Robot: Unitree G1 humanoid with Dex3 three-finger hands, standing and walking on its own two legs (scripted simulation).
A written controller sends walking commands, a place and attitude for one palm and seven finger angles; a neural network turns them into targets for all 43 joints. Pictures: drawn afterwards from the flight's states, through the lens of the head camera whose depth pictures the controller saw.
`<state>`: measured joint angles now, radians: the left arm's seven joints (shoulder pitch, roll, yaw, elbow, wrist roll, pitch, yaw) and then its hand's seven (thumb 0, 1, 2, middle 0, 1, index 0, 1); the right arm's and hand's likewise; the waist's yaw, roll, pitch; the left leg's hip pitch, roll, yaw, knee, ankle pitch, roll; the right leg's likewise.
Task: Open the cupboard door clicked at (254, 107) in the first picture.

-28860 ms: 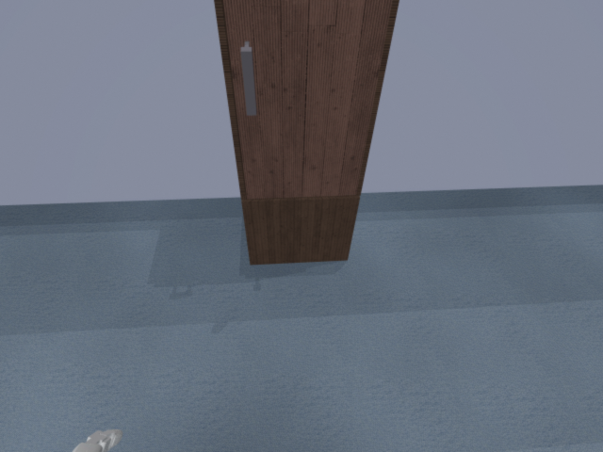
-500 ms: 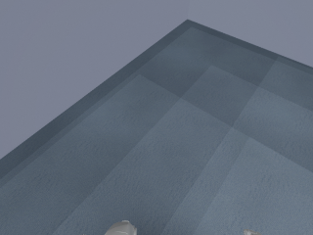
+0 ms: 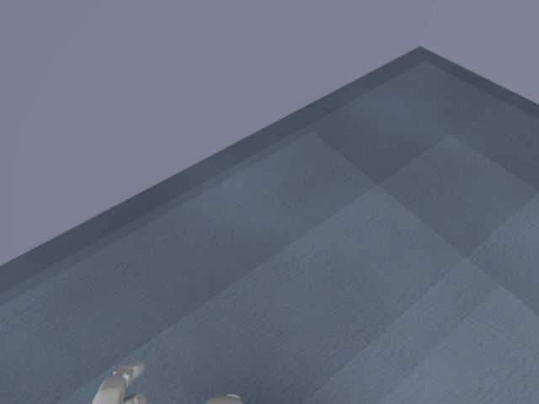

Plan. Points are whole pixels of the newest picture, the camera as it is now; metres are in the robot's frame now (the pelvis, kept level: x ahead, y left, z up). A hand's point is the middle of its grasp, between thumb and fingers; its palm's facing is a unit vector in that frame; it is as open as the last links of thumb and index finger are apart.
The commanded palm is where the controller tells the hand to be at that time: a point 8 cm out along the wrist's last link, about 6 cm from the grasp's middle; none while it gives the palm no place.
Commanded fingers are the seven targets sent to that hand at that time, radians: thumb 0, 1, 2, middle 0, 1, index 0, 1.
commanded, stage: turn to face it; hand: left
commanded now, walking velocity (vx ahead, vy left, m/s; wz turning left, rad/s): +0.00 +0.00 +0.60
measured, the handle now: out of the picture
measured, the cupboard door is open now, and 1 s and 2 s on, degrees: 43 43 43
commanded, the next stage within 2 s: none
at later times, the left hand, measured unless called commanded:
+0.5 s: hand out of the picture -0.01 +0.23 -0.17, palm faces +0.36 -0.90 -0.26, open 7.4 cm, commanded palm none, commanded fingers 0.00 0.90 0.90 -0.20 -0.30 -0.20 -0.30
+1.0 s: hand out of the picture -0.01 +0.15 -0.14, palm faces +0.60 -0.76 -0.25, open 7.3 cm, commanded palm none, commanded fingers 0.00 0.90 0.90 -0.20 -0.30 -0.20 -0.30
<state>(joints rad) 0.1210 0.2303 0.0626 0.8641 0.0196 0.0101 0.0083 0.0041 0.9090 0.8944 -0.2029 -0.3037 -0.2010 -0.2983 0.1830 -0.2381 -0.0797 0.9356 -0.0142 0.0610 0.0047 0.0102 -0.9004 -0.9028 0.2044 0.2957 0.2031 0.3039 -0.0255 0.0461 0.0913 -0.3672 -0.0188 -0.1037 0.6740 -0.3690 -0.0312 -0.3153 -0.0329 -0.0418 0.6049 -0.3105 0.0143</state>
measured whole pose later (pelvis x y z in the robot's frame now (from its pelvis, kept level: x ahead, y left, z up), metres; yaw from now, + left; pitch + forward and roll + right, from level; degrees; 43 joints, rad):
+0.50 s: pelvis +0.01 +0.00 +0.00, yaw +20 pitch +1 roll +0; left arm 0.19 0.27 0.08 0.94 0.02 0.07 0.01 0.01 0.91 0.89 -0.20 -0.30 -0.20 -0.30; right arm 0.12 -0.22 -0.06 0.90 -0.02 0.03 0.00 0.01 -0.90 -0.90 0.20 0.29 0.20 0.30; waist 0.00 -0.05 0.10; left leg -0.31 0.00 0.04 0.58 -0.30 0.02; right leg -0.46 -0.11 -0.07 1.08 -0.50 0.07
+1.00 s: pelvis +0.04 -0.05 +0.02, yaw +38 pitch +1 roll +3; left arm 0.20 0.17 0.04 0.89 0.02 0.00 0.02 0.00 0.91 0.89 -0.21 -0.30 -0.21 -0.30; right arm 0.15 -0.25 -0.09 0.95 -0.01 0.08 0.03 0.01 -0.91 -0.90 0.20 0.29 0.20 0.30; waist -0.03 -0.01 0.11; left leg -0.46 0.02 0.04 1.00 -0.42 -0.07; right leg -0.20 -0.11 -0.20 0.49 -0.30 -0.02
